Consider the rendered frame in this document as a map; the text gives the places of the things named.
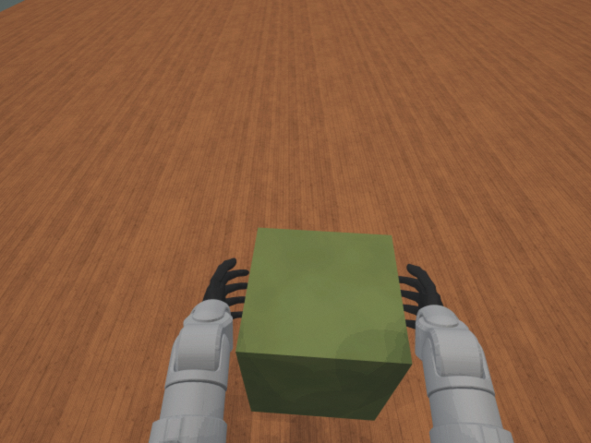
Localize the carton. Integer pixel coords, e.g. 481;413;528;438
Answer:
235;228;412;421

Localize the right robot hand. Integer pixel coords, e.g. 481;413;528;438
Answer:
398;264;443;329

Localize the left robot hand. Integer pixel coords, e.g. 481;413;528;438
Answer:
202;258;249;319

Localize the right robot forearm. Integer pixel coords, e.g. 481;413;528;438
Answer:
415;305;514;443

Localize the left robot forearm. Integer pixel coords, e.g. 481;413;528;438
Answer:
149;299;233;443

